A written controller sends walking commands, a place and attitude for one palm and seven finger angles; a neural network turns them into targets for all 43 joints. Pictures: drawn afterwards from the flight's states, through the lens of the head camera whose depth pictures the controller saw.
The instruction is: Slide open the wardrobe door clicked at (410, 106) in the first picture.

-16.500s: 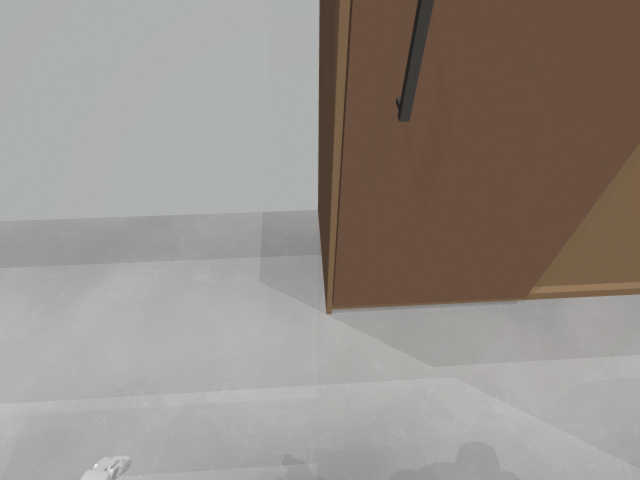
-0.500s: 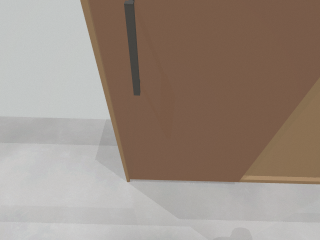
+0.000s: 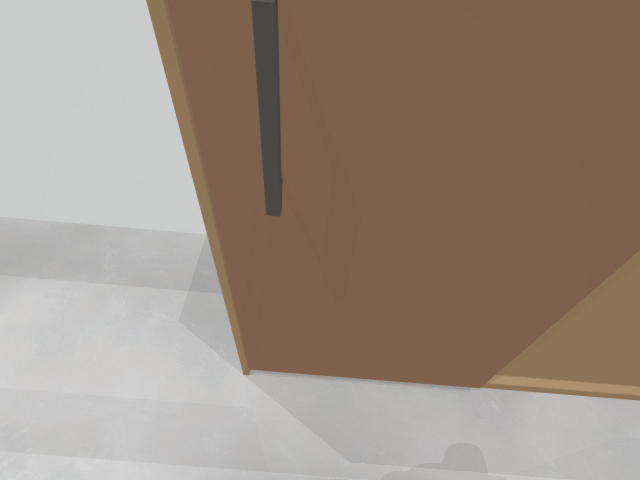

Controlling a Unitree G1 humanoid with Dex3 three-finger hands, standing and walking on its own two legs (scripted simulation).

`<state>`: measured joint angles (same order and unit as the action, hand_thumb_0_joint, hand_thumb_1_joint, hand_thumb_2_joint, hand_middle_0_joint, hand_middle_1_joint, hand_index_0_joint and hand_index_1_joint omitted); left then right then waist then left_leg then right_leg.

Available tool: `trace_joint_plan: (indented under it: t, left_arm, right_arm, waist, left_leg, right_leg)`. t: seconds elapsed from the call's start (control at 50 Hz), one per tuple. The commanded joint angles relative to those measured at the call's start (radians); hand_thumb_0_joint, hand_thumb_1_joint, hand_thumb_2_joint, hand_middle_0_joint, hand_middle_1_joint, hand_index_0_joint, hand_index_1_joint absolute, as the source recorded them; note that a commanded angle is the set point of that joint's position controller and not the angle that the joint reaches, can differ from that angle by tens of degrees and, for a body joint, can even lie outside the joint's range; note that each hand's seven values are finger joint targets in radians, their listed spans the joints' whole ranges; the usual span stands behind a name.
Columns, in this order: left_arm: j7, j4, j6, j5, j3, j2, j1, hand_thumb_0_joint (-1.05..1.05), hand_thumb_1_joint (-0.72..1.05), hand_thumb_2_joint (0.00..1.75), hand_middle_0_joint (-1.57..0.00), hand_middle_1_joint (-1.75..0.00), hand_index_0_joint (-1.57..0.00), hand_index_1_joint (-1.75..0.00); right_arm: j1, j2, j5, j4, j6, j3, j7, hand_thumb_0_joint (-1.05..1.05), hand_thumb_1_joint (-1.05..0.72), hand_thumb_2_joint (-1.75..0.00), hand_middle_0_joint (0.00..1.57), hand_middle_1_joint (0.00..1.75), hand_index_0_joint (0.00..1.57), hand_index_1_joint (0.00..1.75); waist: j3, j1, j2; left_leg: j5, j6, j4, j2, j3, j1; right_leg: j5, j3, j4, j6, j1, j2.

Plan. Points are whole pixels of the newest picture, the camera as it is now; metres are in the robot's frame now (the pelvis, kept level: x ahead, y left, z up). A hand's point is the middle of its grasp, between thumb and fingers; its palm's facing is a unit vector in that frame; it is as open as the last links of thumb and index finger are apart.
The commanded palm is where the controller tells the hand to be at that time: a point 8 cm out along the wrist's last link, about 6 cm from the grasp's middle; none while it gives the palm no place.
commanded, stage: come to a stop and stand still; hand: left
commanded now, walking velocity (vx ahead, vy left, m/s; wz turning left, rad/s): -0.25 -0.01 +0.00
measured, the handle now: (273, 118) +0.46 +0.11 +0.21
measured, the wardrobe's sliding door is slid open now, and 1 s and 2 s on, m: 0.00 0.00 0.00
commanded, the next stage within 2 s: look again from close up in 1.68 s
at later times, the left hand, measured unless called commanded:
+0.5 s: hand out of the picture +0.13 +0.16 -0.17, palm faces +0.02 -0.97 -0.26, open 7.4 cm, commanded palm none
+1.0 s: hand out of the picture +0.06 +0.17 -0.15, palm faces +0.02 -0.95 -0.30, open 7.4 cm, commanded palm none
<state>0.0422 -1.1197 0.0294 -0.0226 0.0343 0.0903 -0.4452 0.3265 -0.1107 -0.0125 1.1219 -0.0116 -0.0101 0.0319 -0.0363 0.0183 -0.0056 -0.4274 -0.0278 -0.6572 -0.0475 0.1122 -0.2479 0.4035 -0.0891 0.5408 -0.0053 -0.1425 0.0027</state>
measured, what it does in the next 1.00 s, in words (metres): steps on the spot: right foot, then left foot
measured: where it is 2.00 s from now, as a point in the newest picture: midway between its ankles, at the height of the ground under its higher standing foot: outside the picture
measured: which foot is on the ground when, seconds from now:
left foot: down 0.00-0.40, up 0.42-0.58, down 0.60-1.00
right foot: down 0.00-0.04, up 0.06-0.38, down 0.40-1.00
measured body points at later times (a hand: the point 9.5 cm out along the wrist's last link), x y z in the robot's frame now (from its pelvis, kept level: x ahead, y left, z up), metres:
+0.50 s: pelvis +0.04 -0.04 +0.00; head +0.09 -0.04 +0.44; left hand +0.13 +0.21 -0.15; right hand +0.06 -0.27 -0.16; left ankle -0.04 +0.07 -0.70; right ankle +0.09 -0.16 -0.72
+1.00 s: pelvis +0.06 -0.03 +0.01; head +0.07 -0.07 +0.46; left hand +0.06 +0.22 -0.13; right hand +0.09 -0.26 -0.16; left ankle +0.00 +0.07 -0.72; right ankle +0.09 -0.16 -0.72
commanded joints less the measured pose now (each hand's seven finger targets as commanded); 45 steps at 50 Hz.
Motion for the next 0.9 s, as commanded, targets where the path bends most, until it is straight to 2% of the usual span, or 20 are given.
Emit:
trace_joint_plan:
  t: [0.0,0.02,0.04,0.14,0.32,0.34,0.36,0.38,0.4,0.42,0.46,0.54,0.56,0.6,0.68,0.7,0.72,0.78,0.86,0.88]
  left_arm:
    - [0.022,0.067,-0.003,0.022,-0.003,0.079,-0.003,0.0,0.9,0.9,-0.2,-0.3,-0.2,-0.3]
    - [0.026,0.078,-0.019,0.012,0.002,0.093,0.042,0.0,0.9,0.9,-0.2,-0.3,-0.2,-0.3]
    - [0.025,0.083,-0.032,0.007,0.006,0.098,0.062,0.0,0.9,0.9,-0.2,-0.3,-0.2,-0.3]
    - [0.005,0.117,-0.058,-0.005,0.025,0.075,0.096,0.0,0.9,0.9,-0.2,-0.3,-0.2,-0.3]
    - [-0.015,0.189,-0.052,-0.005,0.041,0.134,0.123,0.0,0.9,0.9,-0.2,-0.3,-0.2,-0.3]
    - [-0.015,0.177,-0.039,-0.006,0.046,0.165,0.075,0.0,0.9,0.9,-0.2,-0.3,-0.2,-0.3]
    - [-0.008,0.17,-0.025,-0.015,0.054,0.23,0.057,0.0,0.9,0.9,-0.2,-0.3,-0.2,-0.3]
    - [-0.005,0.173,-0.016,-0.01,0.057,0.286,0.079,0.0,0.9,0.9,-0.2,-0.3,-0.2,-0.3]
    - [-0.003,0.18,-0.016,0.001,0.043,0.261,0.12,0.0,0.9,0.9,-0.2,-0.3,-0.2,-0.3]
    - [-0.002,0.192,-0.023,-0.005,0.037,0.25,0.18,0.0,0.9,0.9,-0.2,-0.3,-0.2,-0.3]
    - [-0.002,0.214,-0.032,-0.01,0.04,0.246,0.263,0.0,0.9,0.9,-0.2,-0.3,-0.2,-0.3]
    - [-0.005,0.208,-0.038,0.001,0.035,0.236,0.273,0.0,0.9,0.9,-0.2,-0.3,-0.2,-0.3]
    - [-0.009,0.205,-0.04,0.011,0.03,0.216,0.266,0.0,0.9,0.9,-0.2,-0.3,-0.2,-0.3]
    - [-0.017,0.208,-0.048,0.017,0.021,0.15,0.25,0.0,0.9,0.9,-0.2,-0.3,-0.2,-0.3]
    - [-0.016,0.143,-0.03,0.003,0.014,0.161,0.201,0.0,0.9,0.9,-0.2,-0.3,-0.2,-0.3]
    - [0.032,0.1,-0.028,0.012,0.01,0.208,0.071,0.0,0.9,0.9,-0.2,-0.3,-0.2,-0.3]
    - [0.02,0.135,-0.022,0.011,0.003,0.227,0.155,0.0,0.9,0.9,-0.2,-0.3,-0.2,-0.3]
    - [-0.004,0.138,-0.027,0.003,-0.014,0.181,0.19,0.0,0.9,0.9,-0.2,-0.3,-0.2,-0.3]
    - [-0.012,0.111,-0.02,0.008,-0.026,0.162,0.173,0.0,0.9,0.9,-0.2,-0.3,-0.2,-0.3]
    - [-0.015,0.105,-0.018,0.01,-0.025,0.169,0.181,0.0,0.9,0.9,-0.2,-0.3,-0.2,-0.3]
  right_arm:
    - [0.278,-0.144,0.009,0.029,-0.025,-0.027,0.036,0.0,-0.9,-0.9,0.2,0.3,0.2,0.3]
    - [0.253,-0.151,0.008,0.042,-0.011,-0.023,0.045,0.0,-0.9,-0.9,0.2,0.3,0.2,0.3]
    - [0.226,-0.145,0.004,0.035,-0.003,-0.022,0.049,0.0,-0.9,-0.9,0.2,0.3,0.2,0.3]
    - [0.086,-0.176,-0.006,-0.048,0.004,-0.043,0.047,0.0,-0.9,-0.9,0.2,0.3,0.2,0.3]
    - [-0.029,-0.196,-0.015,-0.098,0.017,-0.075,0.026,0.0,-0.9,-0.9,0.2,0.3,0.2,0.3]
    - [-0.012,-0.194,-0.008,-0.097,0.018,-0.077,0.02,0.0,-0.9,-0.9,0.2,0.3,0.2,0.3]
    - [0.044,-0.152,0.0,-0.096,0.021,-0.076,0.011,0.0,-0.9,-0.9,0.2,0.3,0.2,0.3]
    - [0.078,-0.085,0.012,-0.116,0.03,-0.066,0.008,0.0,-0.9,-0.9,0.2,0.3,0.2,0.3]
    - [0.058,-0.092,0.014,-0.119,0.043,-0.063,0.016,0.0,-0.9,-0.9,0.2,0.3,0.2,0.3]
    - [0.029,-0.064,0.009,-0.117,0.046,-0.06,0.01,0.0,-0.9,-0.9,0.2,0.3,0.2,0.3]
    - [0.022,-0.088,0.003,-0.115,0.051,-0.057,0.004,0.0,-0.9,-0.9,0.2,0.3,0.2,0.3]
    - [0.085,-0.082,0.003,-0.083,0.025,-0.044,-0.002,0.0,-0.9,-0.9,0.2,0.3,0.2,0.3]
    - [0.095,-0.104,0.001,-0.077,0.015,-0.041,0.0,0.0,-0.9,-0.9,0.2,0.3,0.2,0.3]
    - [-0.026,-0.184,-0.016,-0.119,-0.002,-0.045,0.004,0.0,-0.9,-0.9,0.2,0.3,0.2,0.3]
    - [-0.059,-0.146,-0.008,-0.114,-0.017,-0.035,0.006,0.0,-0.9,-0.9,0.2,0.3,0.2,0.3]
    - [-0.115,-0.2,0.014,-0.177,-0.024,-0.049,0.005,0.0,-0.9,-0.9,0.2,0.3,0.2,0.3]
    - [-0.034,-0.148,0.002,-0.192,-0.015,-0.04,0.002,0.0,-0.9,-0.9,0.2,0.3,0.2,0.3]
    - [-0.001,-0.14,-0.011,-0.201,-0.015,-0.022,0.001,0.0,-0.9,-0.9,0.2,0.3,0.2,0.3]
    - [0.025,-0.169,-0.003,-0.208,-0.013,-0.014,0.004,0.0,-0.9,-0.9,0.2,0.3,0.2,0.3]
    - [0.035,-0.16,-0.004,-0.202,-0.015,-0.011,0.003,0.0,-0.9,-0.9,0.2,0.3,0.2,0.3]
  waist:
    - [0.097,-0.103,0.242]
    - [0.0,-0.094,0.305]
    - [-0.039,-0.09,0.238]
    - [-0.041,-0.034,0.076]
    - [0.012,0.012,0.162]
    - [0.052,0.03,0.091]
    - [0.118,0.02,-0.096]
    - [0.164,-0.005,-0.287]
    - [0.133,-0.011,-0.204]
    - [0.035,-0.026,-0.144]
    - [0.001,-0.041,-0.244]
    - [0.057,-0.067,-0.122]
    - [0.057,-0.063,-0.031]
    - [-0.003,-0.005,0.239]
    - [0.038,0.009,0.122]
    - [0.13,0.033,0.158]
    - [0.172,-0.03,0.197]
    - [0.038,-0.023,0.237]
    - [-0.057,-0.029,-0.038]
    - [-0.056,-0.034,-0.012]
  left_leg:
    - [1.504,-0.111,0.156,-0.266,-0.224,0.406]
    - [1.689,-0.137,0.188,-0.294,-0.234,0.389]
    - [1.602,-0.151,0.199,-0.292,-0.223,0.364]
    - [1.188,-0.146,0.25,-0.276,-0.173,0.218]
    - [0.939,-0.07,0.113,-0.209,-0.103,0.17]
    - [0.805,-0.033,0.024,-0.17,-0.085,0.14]
    - [0.44,0.015,-0.152,-0.064,-0.037,0.058]
    - [-0.14,0.039,-0.316,0.047,-0.052,-0.042]
    - [-0.215,0.027,-0.347,0.015,-0.139,-0.024]
    - [-0.187,0.025,-0.35,0.006,-0.126,-0.039]
    - [-0.147,0.028,-0.321,-0.014,-0.116,-0.04]
    - [0.084,0.035,0.118,-0.003,-0.072,0.095]
    - [0.169,0.028,0.236,-0.016,-0.117,0.125]
    - [0.209,-0.042,0.402,-0.189,-0.303,-0.081]
    - [0.446,0.002,0.309,-0.097,-0.165,-0.013]
    - [0.526,0.027,0.107,-0.114,-0.093,0.076]
    - [0.292,0.03,0.176,-0.053,-0.116,0.043]
    - [0.398,-0.009,0.29,-0.113,-0.17,0.019]
    - [0.296,-0.019,0.298,-0.086,-0.16,-0.002]
    - [0.301,-0.018,0.317,-0.076,-0.156,0.011]
  right_leg:
    - [-0.12,0.015,0.242,-0.008,-0.236,0.023]
    - [0.169,0.045,0.325,-0.013,-0.321,0.021]
    - [0.223,0.068,0.365,-0.012,-0.355,0.025]
    - [0.037,0.085,0.463,-0.007,-0.349,0.033]
    - [-0.197,0.029,0.064,0.004,-0.138,0.029]
    - [-0.382,0.032,-0.062,0.004,-0.028,0.043]
    - [-0.722,0.164,-0.106,0.046,0.071,0.178]
    - [-1.052,0.373,-0.11,0.167,0.095,0.371]
    - [-0.902,0.324,-0.156,0.236,-0.003,0.394]
    - [-0.726,0.264,-0.177,0.226,-0.099,0.351]
    - [-0.46,0.271,-0.213,0.21,-0.187,0.301]
    - [-0.321,0.207,-0.126,0.137,-0.175,0.226]
    - [-0.262,0.171,-0.073,0.093,-0.185,0.175]
    - [-0.141,0.064,-0.008,0.002,-0.103,0.054]
    - [-0.396,0.087,-0.064,0.01,0.02,0.087]
    - [-0.632,0.134,-0.006,0.043,-0.014,0.152]
    - [-0.42,0.151,0.001,0.07,-0.019,0.154]
    - [-0.195,0.049,0.009,0.05,-0.119,0.055]
    - [-0.25,0.096,-0.051,0.05,-0.121,0.075]
    - [-0.278,0.1,-0.045,0.054,-0.114,0.077]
